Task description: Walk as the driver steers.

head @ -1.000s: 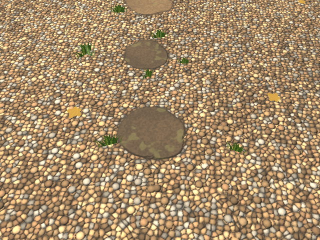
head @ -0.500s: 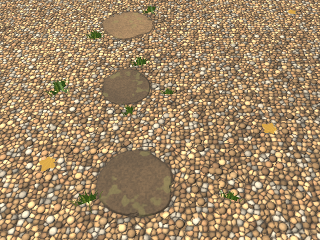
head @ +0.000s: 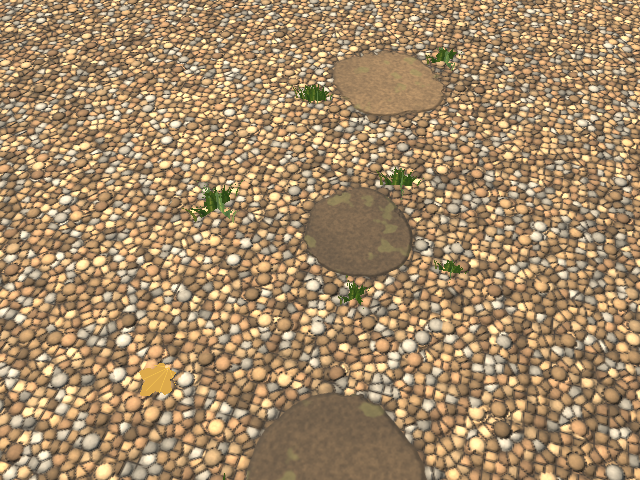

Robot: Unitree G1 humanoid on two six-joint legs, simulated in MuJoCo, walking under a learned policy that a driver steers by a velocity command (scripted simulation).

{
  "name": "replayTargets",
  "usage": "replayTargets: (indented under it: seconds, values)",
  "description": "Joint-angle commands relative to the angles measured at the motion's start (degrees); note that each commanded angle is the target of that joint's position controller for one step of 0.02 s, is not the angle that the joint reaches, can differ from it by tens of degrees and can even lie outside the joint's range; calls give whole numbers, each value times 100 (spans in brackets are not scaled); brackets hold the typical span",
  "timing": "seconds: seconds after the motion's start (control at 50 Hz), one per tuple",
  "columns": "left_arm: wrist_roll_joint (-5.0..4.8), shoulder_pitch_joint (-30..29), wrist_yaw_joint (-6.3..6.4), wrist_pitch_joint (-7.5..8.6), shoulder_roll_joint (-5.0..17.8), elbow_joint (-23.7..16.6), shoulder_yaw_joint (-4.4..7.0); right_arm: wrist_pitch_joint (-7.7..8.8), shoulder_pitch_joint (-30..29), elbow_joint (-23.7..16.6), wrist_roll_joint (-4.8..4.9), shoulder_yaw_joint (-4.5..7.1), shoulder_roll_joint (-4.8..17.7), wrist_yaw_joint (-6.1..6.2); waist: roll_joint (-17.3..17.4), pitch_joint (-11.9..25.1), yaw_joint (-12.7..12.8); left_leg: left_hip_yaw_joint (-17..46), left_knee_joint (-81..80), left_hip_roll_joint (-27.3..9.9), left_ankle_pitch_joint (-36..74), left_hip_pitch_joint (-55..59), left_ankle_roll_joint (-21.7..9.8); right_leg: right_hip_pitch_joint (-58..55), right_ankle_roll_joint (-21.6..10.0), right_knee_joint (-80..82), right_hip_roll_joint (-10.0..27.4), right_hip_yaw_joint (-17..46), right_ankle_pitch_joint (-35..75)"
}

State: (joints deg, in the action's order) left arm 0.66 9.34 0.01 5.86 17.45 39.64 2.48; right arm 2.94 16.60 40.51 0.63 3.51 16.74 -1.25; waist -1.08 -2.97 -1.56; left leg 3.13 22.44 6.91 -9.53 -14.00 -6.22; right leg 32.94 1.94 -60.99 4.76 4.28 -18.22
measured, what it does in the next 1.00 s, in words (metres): walks ahead: right foot, then left foot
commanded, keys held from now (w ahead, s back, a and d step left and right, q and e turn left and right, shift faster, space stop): w+q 0.20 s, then w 0.38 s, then no key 0.08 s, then e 0.34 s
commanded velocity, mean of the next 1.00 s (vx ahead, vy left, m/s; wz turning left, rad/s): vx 0.39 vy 0.00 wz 0.15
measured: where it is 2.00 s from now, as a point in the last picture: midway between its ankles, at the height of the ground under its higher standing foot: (320, 440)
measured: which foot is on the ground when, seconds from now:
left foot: down 0.00-0.28, up 0.30-0.72, down 0.74-1.00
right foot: up 0.00-0.24, down 0.26-0.74, up 0.76-1.00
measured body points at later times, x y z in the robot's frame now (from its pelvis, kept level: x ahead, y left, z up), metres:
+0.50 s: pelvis +0.28 -0.04 +0.00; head +0.31 -0.05 +0.45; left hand +0.28 +0.24 -0.11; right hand +0.49 -0.27 -0.10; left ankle +0.29 +0.11 -0.68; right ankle +0.31 -0.14 -0.74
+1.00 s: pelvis +0.45 +0.04 +0.00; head +0.49 +0.06 +0.45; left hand +0.52 +0.34 -0.12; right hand +0.63 -0.20 -0.10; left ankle +0.50 +0.16 -0.74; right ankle +0.49 -0.09 -0.68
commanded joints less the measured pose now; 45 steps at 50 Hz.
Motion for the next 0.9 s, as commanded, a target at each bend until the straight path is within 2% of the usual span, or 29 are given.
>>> replayTargets:
  seconds: [0.02, 0.08, 0.14, 0.2, 0.22, 0.24, 0.26, 0.28, 0.3, 0.32, 0.34, 0.36, 0.38, 0.4, 0.44, 0.5, 0.54, 0.6, 0.66, 0.68, 0.72, 0.74, 0.76, 0.78, 0.8, 0.82, 0.84, 0.86, 0.9]
  values:
    - [50, -45, 40, -32, 404, -382, 102, 87, -176, -403, 22, 247, 938, 130, 336, 323, 158, 1259, -945, -1345, 1900, 47, -1034, 188, 263, 903, -15, -165, 761]
    - [15, -701, -1, 8, 232, -509, 25, 10, 44, -300, 65, 264, 989, 204, 526, 310, -131, 1016, -786, -1016, 1349, -180, -692, -308, 306, 2305, -313, -230, 1991]
    - [-86, -1121, -73, 71, 351, -627, 58, -51, 348, -172, 96, 273, 1008, 226, 610, 318, -303, 1429, -576, -1169, 819, 68, -581, -553, 251, 2970, -500, -123, 2300]
    - [-111, -1013, -123, 142, 587, -617, 164, -94, 354, -142, 96, 272, 948, 254, 761, 336, -153, 2007, -82, -1417, 626, 623, -454, -696, 23, 3306, -485, 94, 1789]
    - [-115, -767, -127, 167, 644, -549, 200, -105, 287, -142, 70, 270, 924, 254, 850, 374, -18, 2058, 100, -1482, 792, 729, -402, -902, -96, 3351, -460, 30, 1617]
    - [-82, -302, -110, 196, 712, -410, 260, -107, 228, -153, 48, 234, 805, 244, 852, 552, 222, 1958, 478, -1341, 1176, 719, -294, -1517, -263, 3574, -479, -107, 1683]
    - [14, 320, -82, 229, 882, -315, 332, -87, 258, -186, 2, 129, 533, 214, 668, 1126, 504, 1669, 1450, -1059, 1236, 478, -121, -2635, -550, 3491, -69, 178, 1646]
    - [134, 1023, -56, 222, 1303, -236, 432, -51, 786, -270, 10, 15, 198, 210, -354, 1981, 508, 1034, 3256, -378, -59, -965, 256, -4614, -1252, 3503, 1071, 1925, 1105]
    - [-3, 1443, -127, 144, 1315, 49, 488, -7, 1235, -248, 122, -34, 233, 211, -1817, 2241, 445, 680, 4669, -107, -2373, -2355, 481, -5294, -1881, 4198, 1844, 4101, -357]
    - [-127, 1204, -137, 126, 843, -33, 357, 8, 878, -195, 160, 72, 740, 202, -1021, 1469, 567, 899, 5148, -421, -2116, -2894, 495, -4770, -1715, 4454, 1698, 3955, -1332]
    - [-100, 927, -117, 76, 628, -69, 290, 5, 264, -294, 120, 105, 863, 194, -517, 845, 617, 696, 5219, -627, -1663, -2966, 500, -4099, -1500, 4486, 1451, 3078, -1121]
    - [-42, 694, -114, 43, 555, -63, 247, 26, -117, -411, 44, 95, 800, 189, -250, 424, 536, 539, 4963, -779, -1349, -2910, 491, -3433, -1430, 4606, 1211, 2474, -462]
    - [-13, 566, -105, 42, 438, -33, 199, 43, -269, -449, -11, 110, 734, 171, -245, 249, 421, 496, 4619, -971, -1096, -2764, 483, -3039, -1397, 4719, 1014, 2043, 137]
    - [11, 511, -100, 47, 390, -11, 170, 48, -204, -442, 2, 94, 626, 142, -380, 222, 297, 416, 4386, -1081, -953, -2506, 488, -2773, -1364, 4832, 862, 1743, 542]
    - [-58, 550, -104, 69, 392, 80, 167, 35, -110, -403, 9, 40, 416, 109, -504, 290, 214, 222, 3934, -1163, -881, -2314, 543, -2597, -1448, 5000, 751, 1342, 1101]
    - [-114, 653, -77, 56, 675, 215, 237, 64, -588, -549, -54, -63, 228, 90, -359, 202, 313, 43, 2895, -1263, -304, -2351, 651, -2524, -1543, 5223, 754, 885, 1631]
    - [-137, 735, -64, 14, 777, 298, 255, 106, -930, -599, -45, -110, 154, 56, -326, 176, 430, -64, 2132, -1219, 335, -2140, 676, -2487, -1453, 5267, 646, 542, 1788]
    - [-173, 1003, -59, -55, 849, 479, 251, 150, -1417, -688, -8, -114, 175, 6, -319, 79, 605, -213, 1320, -1025, 989, -1737, 709, -2511, -1325, 5154, 585, 248, 2203]
    - [-182, 1197, -28, -174, 878, 662, 243, 199, -1619, -789, -25, -65, 261, -60, -409, 172, 572, -208, 843, -835, 1039, -1452, 559, -2931, -1108, 4632, 678, 190, 3186]
    - [-194, 1202, -11, -210, 882, 694, 242, 218, -1559, -781, -51, -30, 325, -73, -427, 256, 488, -178, 675, -778, 1025, -1178, 482, -2978, -1009, 4383, 673, 260, 3377]
    - [-205, 1044, 22, -243, 841, 670, 213, 248, -742, -514, -161, 102, 572, -28, -327, 699, -14, -276, 149, -662, 1725, 194, 249, -2744, -719, 3444, 342, 187, 3909]
    - [-92, 1028, 25, -204, 613, 546, 122, 254, -169, -434, -257, 195, 946, 40, 44, 1298, -236, 258, 435, -1380, 3622, 1473, -4, -2085, -449, 2437, -4, 19, 2836]
    - [10, 1795, 12, -164, 48, 578, -74, 150, 177, -460, -388, 214, 1190, 104, 1362, 2192, -125, 1794, 874, -3030, 5552, 3378, -916, -395, 0, 463, -626, -260, -789]
    - [-141, 2117, 17, -193, 353, 733, -18, 33, 360, -410, -241, 179, 949, 87, 1521, 2893, -239, 2364, 734, -3359, 5070, 3371, -1276, -161, 90, -515, -642, 270, -2342]
    - [-263, 1648, 34, -261, 820, 646, 140, -36, 111, -408, -154, 147, 817, 80, 1060, 2265, -276, 1907, 473, -3005, 4225, 2749, -1094, 191, 138, -941, -468, 289, -2153]
    - [-269, 1247, 85, -345, 776, 540, 159, -51, -280, -405, -111, 100, 675, 98, 822, 1668, -142, 1474, 270, -2741, 3555, 2151, -887, 437, 166, -920, -291, 114, -1834]
    - [-205, 1138, 140, -466, 700, 544, 178, -48, -622, -384, -106, 44, 515, 95, 670, 1250, 14, 1122, 1, -2562, 3072, 1420, -789, 313, 235, -716, -144, 61, -1527]
    - [-175, 1219, 193, -614, 625, 555, 202, -40, -932, -370, -147, 29, 446, 91, 784, 1022, 230, 799, -287, -2419, 2580, 698, -710, -111, 292, -506, -29, 37, -1253]
    - [-153, 1353, 258, -801, 436, 515, 206, -16, -1266, -315, -238, 80, 517, 100, 983, 806, 424, 353, -689, -2298, 2069, -133, -766, -652, 373, -338, -89, -200, -835]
